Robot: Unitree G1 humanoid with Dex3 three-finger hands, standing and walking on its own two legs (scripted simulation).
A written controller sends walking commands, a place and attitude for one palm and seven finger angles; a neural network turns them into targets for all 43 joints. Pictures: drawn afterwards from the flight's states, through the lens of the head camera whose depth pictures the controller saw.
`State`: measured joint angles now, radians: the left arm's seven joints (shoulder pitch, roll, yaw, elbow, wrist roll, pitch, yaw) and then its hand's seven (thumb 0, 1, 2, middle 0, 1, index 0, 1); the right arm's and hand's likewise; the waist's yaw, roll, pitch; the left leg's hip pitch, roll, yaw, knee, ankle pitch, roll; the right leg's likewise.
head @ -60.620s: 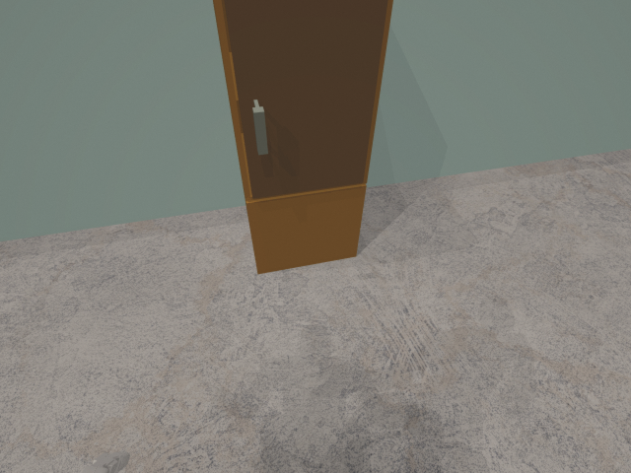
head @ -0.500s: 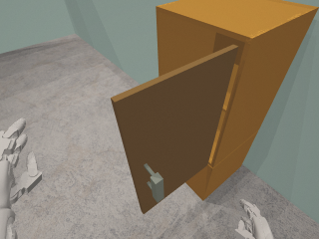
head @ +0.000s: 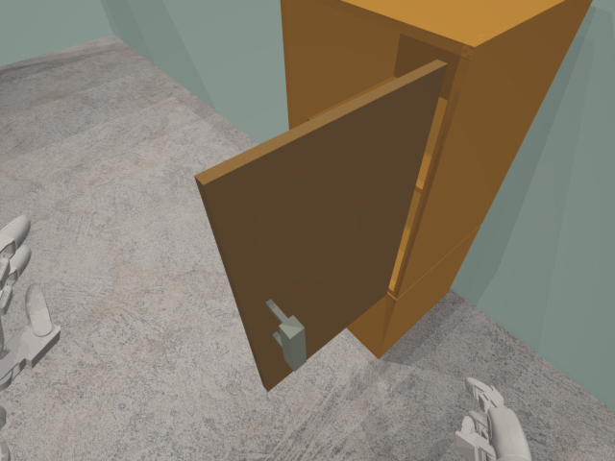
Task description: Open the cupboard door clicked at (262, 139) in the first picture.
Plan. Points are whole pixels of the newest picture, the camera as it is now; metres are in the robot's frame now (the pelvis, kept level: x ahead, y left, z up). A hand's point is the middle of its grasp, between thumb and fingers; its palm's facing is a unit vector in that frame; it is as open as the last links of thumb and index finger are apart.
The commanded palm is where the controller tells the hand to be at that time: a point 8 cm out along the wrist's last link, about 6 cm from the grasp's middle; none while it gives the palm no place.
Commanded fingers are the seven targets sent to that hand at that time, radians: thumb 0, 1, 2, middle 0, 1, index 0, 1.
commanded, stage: step back with the hand held close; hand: left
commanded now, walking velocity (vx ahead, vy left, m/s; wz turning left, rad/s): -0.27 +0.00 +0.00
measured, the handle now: (284, 334) +0.32 +0.07 -0.08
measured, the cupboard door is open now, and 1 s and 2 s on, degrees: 89 89 89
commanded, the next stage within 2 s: stop stepping back and stand still in 0.84 s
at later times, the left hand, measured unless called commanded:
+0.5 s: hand out of the picture +0.11 +0.29 +0.15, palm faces +0.43 -0.76 -0.49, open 7.4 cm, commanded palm +0.04 +0.33 +0.17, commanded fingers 0.00 0.90 0.90 -0.20 -0.30 -0.20 -0.30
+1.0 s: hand out of the picture +0.01 +0.29 +0.16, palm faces +0.49 -0.75 -0.44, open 7.4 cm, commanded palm -0.07 +0.32 +0.17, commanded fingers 0.00 0.90 0.90 -0.20 -0.30 -0.20 -0.30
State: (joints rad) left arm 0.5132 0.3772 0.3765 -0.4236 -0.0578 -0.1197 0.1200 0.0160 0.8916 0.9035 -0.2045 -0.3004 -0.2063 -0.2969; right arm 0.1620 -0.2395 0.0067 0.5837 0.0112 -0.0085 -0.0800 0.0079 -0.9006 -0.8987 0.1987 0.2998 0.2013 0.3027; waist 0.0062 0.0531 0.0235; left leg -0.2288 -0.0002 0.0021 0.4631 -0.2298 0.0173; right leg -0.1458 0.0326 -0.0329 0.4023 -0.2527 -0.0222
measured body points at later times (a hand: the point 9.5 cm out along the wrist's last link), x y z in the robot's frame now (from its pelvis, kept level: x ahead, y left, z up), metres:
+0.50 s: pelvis -0.09 +0.02 -0.01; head -0.07 +0.03 +0.44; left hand +0.08 +0.33 +0.18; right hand +0.09 -0.22 -0.09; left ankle +0.01 +0.11 -0.74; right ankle -0.03 -0.10 -0.74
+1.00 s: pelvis -0.19 +0.01 -0.01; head -0.15 +0.05 +0.44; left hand -0.02 +0.33 +0.19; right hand +0.02 -0.19 -0.08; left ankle -0.12 +0.12 -0.74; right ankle -0.20 -0.11 -0.68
